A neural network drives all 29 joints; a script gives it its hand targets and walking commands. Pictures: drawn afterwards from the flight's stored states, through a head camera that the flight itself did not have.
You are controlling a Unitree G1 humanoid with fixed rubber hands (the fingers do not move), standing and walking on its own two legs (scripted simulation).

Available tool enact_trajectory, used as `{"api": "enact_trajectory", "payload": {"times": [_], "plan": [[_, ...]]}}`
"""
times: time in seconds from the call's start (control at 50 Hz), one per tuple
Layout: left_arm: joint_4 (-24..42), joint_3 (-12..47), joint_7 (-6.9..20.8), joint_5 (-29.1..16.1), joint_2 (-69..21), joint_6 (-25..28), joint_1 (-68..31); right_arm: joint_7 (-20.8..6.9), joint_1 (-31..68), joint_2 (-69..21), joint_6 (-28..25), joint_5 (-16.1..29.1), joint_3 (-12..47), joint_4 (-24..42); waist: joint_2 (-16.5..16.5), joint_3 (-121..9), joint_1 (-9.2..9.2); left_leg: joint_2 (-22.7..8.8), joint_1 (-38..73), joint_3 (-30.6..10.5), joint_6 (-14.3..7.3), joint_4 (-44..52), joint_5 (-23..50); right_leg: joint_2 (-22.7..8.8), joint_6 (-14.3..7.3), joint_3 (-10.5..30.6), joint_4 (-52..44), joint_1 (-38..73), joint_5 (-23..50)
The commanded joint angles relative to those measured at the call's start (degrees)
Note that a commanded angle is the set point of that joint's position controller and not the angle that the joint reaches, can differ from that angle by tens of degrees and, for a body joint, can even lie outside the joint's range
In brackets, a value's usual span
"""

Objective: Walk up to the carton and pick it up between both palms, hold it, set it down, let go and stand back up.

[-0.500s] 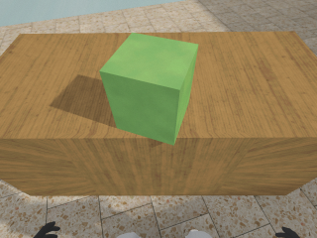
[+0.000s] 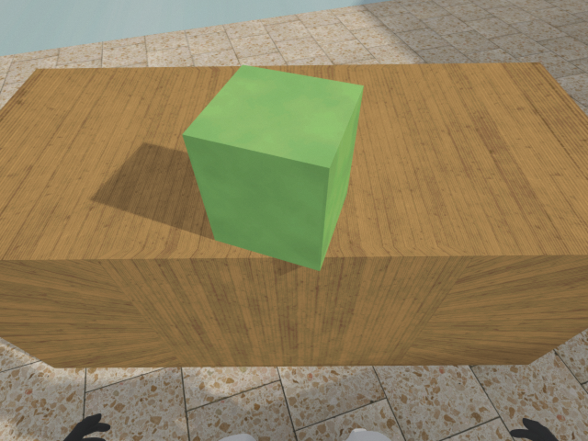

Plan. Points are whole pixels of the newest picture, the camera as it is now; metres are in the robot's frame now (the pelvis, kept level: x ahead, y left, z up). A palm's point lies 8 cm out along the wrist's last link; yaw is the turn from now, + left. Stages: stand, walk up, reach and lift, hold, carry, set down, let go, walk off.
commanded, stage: walk up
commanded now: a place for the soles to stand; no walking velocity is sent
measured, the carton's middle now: (282, 170) +0.53 +0.05 +0.04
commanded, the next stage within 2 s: none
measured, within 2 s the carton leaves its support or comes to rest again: neither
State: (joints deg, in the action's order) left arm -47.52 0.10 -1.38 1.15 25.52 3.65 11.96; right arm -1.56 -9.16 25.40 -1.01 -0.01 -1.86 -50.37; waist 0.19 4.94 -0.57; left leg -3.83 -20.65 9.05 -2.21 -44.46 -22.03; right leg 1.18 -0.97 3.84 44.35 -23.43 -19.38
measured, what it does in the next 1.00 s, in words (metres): walks ahead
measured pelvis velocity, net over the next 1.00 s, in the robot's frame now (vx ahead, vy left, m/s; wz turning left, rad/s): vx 0.09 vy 0.05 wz -0.04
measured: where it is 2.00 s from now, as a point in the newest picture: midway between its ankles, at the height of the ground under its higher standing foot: outside the picture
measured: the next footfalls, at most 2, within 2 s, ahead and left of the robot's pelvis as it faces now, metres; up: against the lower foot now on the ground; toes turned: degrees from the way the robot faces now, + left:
left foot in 1.08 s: +0.23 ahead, +0.20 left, +0.00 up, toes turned +8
right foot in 1.90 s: +0.15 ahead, -0.08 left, +0.00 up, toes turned -1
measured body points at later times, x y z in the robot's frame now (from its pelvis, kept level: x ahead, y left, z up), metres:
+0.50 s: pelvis +0.00 +0.00 +0.00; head +0.02 +0.00 +0.45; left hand +0.11 +0.33 -0.10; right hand +0.11 -0.33 -0.10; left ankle +0.02 +0.10 -0.71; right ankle +0.05 -0.13 -0.71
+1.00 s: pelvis +0.09 +0.05 +0.01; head +0.07 +0.03 +0.46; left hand +0.11 +0.39 -0.07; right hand +0.21 -0.26 -0.10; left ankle +0.15 +0.17 -0.67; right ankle +0.05 -0.12 -0.71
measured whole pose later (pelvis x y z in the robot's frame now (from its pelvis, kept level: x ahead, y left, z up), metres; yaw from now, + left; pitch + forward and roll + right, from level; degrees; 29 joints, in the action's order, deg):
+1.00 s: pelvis +0.09 +0.05 +0.01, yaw -2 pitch -6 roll -1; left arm -47.7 0.1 -1.5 1.2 25.6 6.6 26.7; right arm -5.3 -10.6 25.4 1.0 0.0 -1.9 -45.8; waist 4.4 2.6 -0.6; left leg -7.1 -25.4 7.6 -2.6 -56.7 -24.1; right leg -4.5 -1.1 1.8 38.7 -9.2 -24.7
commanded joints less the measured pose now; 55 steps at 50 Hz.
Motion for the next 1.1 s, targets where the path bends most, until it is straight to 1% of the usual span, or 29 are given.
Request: {"api": "enact_trajectory", "payload": {"times": [0.0, 0.04, 0.08, 0.14, 0.16, 0.2, 0.26, 0.32, 0.36, 0.42, 0.44, 0.48, 0.54, 0.56, 0.58, 0.6, 0.62, 0.64, 0.66, 0.7, 0.74, 0.82, 0.92, 0.98, 1.0, 1.02, 1.04, 1.06, 1.08], "plan": [[-0.8, -4.0, -0.1, -0.2, 12.2, 1.2, 3.4, 0.7, 4.6, 11.1, -0.6, -0.7, -3.6, 3.8, -1.3, -9.8, 0.51, -7.8, 3.0, -8.3, -3.9, 9.2, 1.8, -5.3, -4.2, 7.4, -9.2, 5.2, 10.7], [-0.5, -4.3, -0.4, 0.2, 14.6, 1.5, 2.7, 0.6, 3.7, 9.5, 0.0, 0.0, -3.5, 3.9, -6.6, -9.3, 1.24, -0.4, 0.9, -7.7, -1.1, 1.3, -2.8, -11.0, -9.3, 22.2, -14.7, 5.2, 11.6], [-0.2, -4.3, -0.6, 0.3, 14.9, 1.2, 1.3, 0.6, 2.9, 8.9, -0.2, -0.3, -3.2, 3.2, -4.7, -9.3, 1.50, 0.2, 3.4, -9.8, -1.4, 5.5, -6.4, -11.9, -10.3, 24.5, -15.1, 1.9, 6.9], [1.1, -2.7, -0.2, -0.2, 9.7, 0.6, -4.1, 0.6, 0.1, 11.7, -1.3, -0.6, -4.2, 1.7, 1.1, -8.8, 4.43, -8.7, 13.4, -16.9, -4.9, 18.2, -3.9, -3.7, -2.6, 7.5, -6.2, -7.9, 7.2], [0.5, -2.5, -0.3, -0.6, 8.9, 0.4, -2.4, 0.8, 0.5, 13.0, -1.4, -0.7, -4.3, 1.9, 2.1, -8.3, 3.30, -14.4, 11.7, -20.6, -8.4, 20.6, -1.4, -1.0, -0.4, 1.3, -0.6, -6.3, 6.1], [-0.7, -2.8, -0.3, -0.7, 10.1, 0.3, 1.3, 0.8, 2.7, 13.8, -1.4, -0.5, -4.3, 2.3, 2.8, -8.4, 1.77, -17.7, 10.2, -19.2, -11.2, 18.1, 7.7, -1.5, -0.3, -2.4, 0.5, -2.0, -1.0], [-0.9, -3.8, 0.0, -0.4, 11.4, 1.2, 2.1, 0.8, 3.2, 12.1, -1.0, -0.9, -3.8, 2.9, 2.3, -10.4, 0.89, -8.8, 6.0, -8.5, -4.6, 9.9, 9.3, -4.5, -3.2, 4.0, -7.9, 4.8, 13.9], [-0.4, -4.1, -0.2, -0.2, 13.2, 1.3, 1.7, 0.8, 3.3, 10.1, -0.4, 0.2, -3.5, 3.3, -1.2, -10.4, 1.63, -2.8, 5.3, -8.0, -1.4, 5.1, 2.2, -9.5, -8.3, 16.8, -10.9, 3.7, 15.5], [-0.5, -3.4, -0.4, 0.1, 14.0, 1.0, 0.1, 0.6, 3.6, 9.5, -0.2, 0.1, -3.4, 2.1, -3.8, -9.0, 1.95, -2.1, 6.2, -9.1, -1.9, 6.6, -0.6, -9.7, -8.5, 17.8, -12.9, -0.4, 10.0], [0.3, -2.8, 0.0, -0.4, 9.9, 0.6, -1.9, 0.6, 1.7, 12.1, -1.3, -0.6, -3.8, 2.0, 2.4, -10.4, 3.05, -10.6, 11.3, -15.5, -5.7, 18.0, -4.4, -3.1, -2.4, 5.0, -5.9, -3.6, 7.1], [0.2, -5.2, 0.5, -1.0, 13.6, 1.1, 2.7, -0.9, -2.7, 17.0, -1.0, -2.1, -6.3, 4.0, 8.0, -11.9, 4.49, -11.6, 15.6, -19.9, -9.3, 22.1, -22.5, 0.2, -2.1, -1.3, -2.1, -6.9, -11.7], [0.2, -5.9, 0.7, -0.3, 14.0, 1.3, 3.5, -1.4, -3.8, 17.8, -0.4, -2.2, -7.5, 4.4, 12.3, -7.5, 4.92, -19.9, 15.7, -29.2, -13.9, 29.2, -30.1, -0.6, 0.0, -7.0, 8.1, -13.6, -16.8], [-0.5, -5.7, 1.3, -0.6, 12.2, 2.4, 6.1, -1.6, -2.1, 16.2, -0.2, -2.5, -6.9, 5.2, 9.1, -4.7, 3.29, -15.7, 11.4, -20.7, -12.0, 24.3, -18.3, -2.7, -0.6, -8.0, -2.0, -7.3, -10.9], [-1.0, -5.6, 1.3, -0.9, 10.8, 3.0, 8.4, -1.7, 0.2, 14.1, 0.0, -2.5, -6.3, 5.4, 7.6, -5.0, 1.53, -10.4, 8.7, -14.5, -9.4, 18.8, -12.5, -1.1, -0.6, -9.1, -10.1, -0.4, -3.7], [-2.6, -6.4, 0.9, -1.2, 11.6, 3.5, 14.2, -2.0, 2.9, 12.9, 0.0, -2.0, -5.4, 6.7, 5.3, -8.3, -1.71, -7.9, 2.5, -10.1, -7.4, 10.8, -9.8, -1.6, -1.6, -7.4, -14.1, 11.0, 2.2], [-3.7, -7.9, 0.2, -0.6, 14.1, 3.8, 19.4, -2.1, 5.5, 10.0, 0.1, -1.7, -4.8, 7.9, -2.5, -8.9, -5.07, -3.1, -8.2, -3.5, -3.7, -5.4, -5.4, -4.9, -3.2, 4.1, -21.0, 22.1, -3.0], [-3.0, -9.6, -0.8, 0.3, 21.0, 4.1, 20.8, -2.3, 6.9, 6.2, 0.3, -1.4, -3.2, 10.5, -16.3, -7.4, -5.83, 3.6, -28.6, -5.7, 0.0, -18.9, -12.2, -17.5, -9.6, 33.5, -27.6, 30.8, -10.6], [-1.6, -9.6, -1.2, 0.3, 22.1, 3.9, 18.2, -1.9, 7.5, 10.0, 0.8, -1.9, -3.9, 10.0, -4.7, -5.3, -4.26, 1.0, -30.8, -13.8, 1.0, -22.2, -12.4, -24.2, -14.0, 42.5, -28.8, 26.2, -16.6], [-0.3, -9.9, -1.5, -0.1, 22.1, 3.8, 15.5, -1.9, 5.6, 13.0, 1.1, -1.8, -4.7, 9.4, -0.5, -4.4, -3.00, -2.2, -29.0, -15.0, 0.4, -21.8, -11.7, -25.7, -16.4, 40.9, -28.5, 23.9, -20.8], [1.0, -8.6, -1.4, -0.3, 19.1, 4.4, 12.5, -2.2, 6.5, 12.1, 0.8, -1.8, -5.1, 9.4, 0.9, 2.7, -1.42, -3.5, -27.6, -14.8, 0.3, -20.6, -7.1, -21.5, -14.2, 32.1, -27.4, 17.0, -11.2], [1.6, -7.8, -1.2, -0.3, 17.8, 4.3, 11.7, -2.9, 2.8, 11.1, 1.1, -1.6, -5.6, 9.6, -4.7, 5.2, 0.16, -3.8, -22.8, -14.0, 0.4, -18.0, -1.8, -18.0, -11.6, 23.5, -27.6, 12.0, -7.7], [2.8, -8.1, -1.0, -0.8, 18.1, 4.6, 15.2, -3.3, 2.8, 11.8, 1.2, -1.6, -6.0, 10.2, -8.7, 5.5, -1.24, -4.1, -21.3, -11.5, 1.6, -13.8, 1.6, -17.4, -12.4, 20.6, -26.3, 12.2, -3.2], [4.5, -7.8, -0.7, -0.4, 19.6, 3.9, 13.2, -3.9, 5.4, 12.4, 0.5, -1.0, -6.5, 10.8, -14.7, 8.3, -1.97, -4.4, -17.4, -8.5, 1.8, -6.6, -0.4, -16.4, -13.2, 15.5, -26.4, 6.1, -15.8], [5.0, -7.6, -0.5, -0.2, 19.6, 3.4, 6.3, -3.5, -1.8, 13.0, -0.4, -0.5, -7.5, 8.3, -13.7, 6.6, 3.56, -3.3, -0.9, -6.5, 1.2, 1.0, 2.7, -14.7, -10.5, 10.1, -21.1, -4.3, -13.0], [5.5, -7.4, -0.4, 0.1, 18.8, 2.9, 1.9, -3.1, -9.1, 13.2, -1.1, -0.2, -8.2, 5.9, -9.9, 3.0, 8.51, -1.2, 10.1, -4.7, 1.3, 7.1, 5.8, -12.3, -8.0, 5.1, -12.9, -7.2, -5.3], [5.7, -5.8, -0.3, 0.3, 13.4, 2.5, 2.1, -1.9, -19.5, 15.4, -2.0, -0.5, -9.5, 2.7, 2.0, -3.3, 13.00, 0.3, 23.3, -7.5, 2.8, 12.3, 4.9, -7.1, -5.0, 0.1, 9.1, -11.2, 4.1], [6.0, -3.7, -0.3, -0.3, 6.0, 2.7, 6.9, -0.5, -25.4, 18.9, -3.0, -1.8, -10.3, 1.9, 19.7, -4.3, 13.59, -9.6, 26.2, -23.1, 3.2, 22.1, 2.3, 0.8, -0.8, -1.4, 26.0, -18.3, -7.9], [4.8, -3.4, -0.7, -1.3, 7.3, 2.2, 11.2, 0.4, -21.1, 19.6, -3.4, -1.3, -9.6, 3.1, 13.7, -5.8, 9.10, -19.7, 26.6, -38.9, 0.3, 29.3, 5.2, 4.0, -0.5, 0.3, 29.3, -21.7, -11.4], [3.0, -4.1, -0.9, -1.6, 10.8, 1.4, 13.5, 0.6, -15.1, 19.4, -3.1, 0.0, -9.1, 4.1, 3.2, -8.5, 5.76, -22.7, 22.9, -40.5, -0.5, 31.4, 2.2, 1.4, -0.7, 3.8, 29.3, -17.6, -7.4]]}}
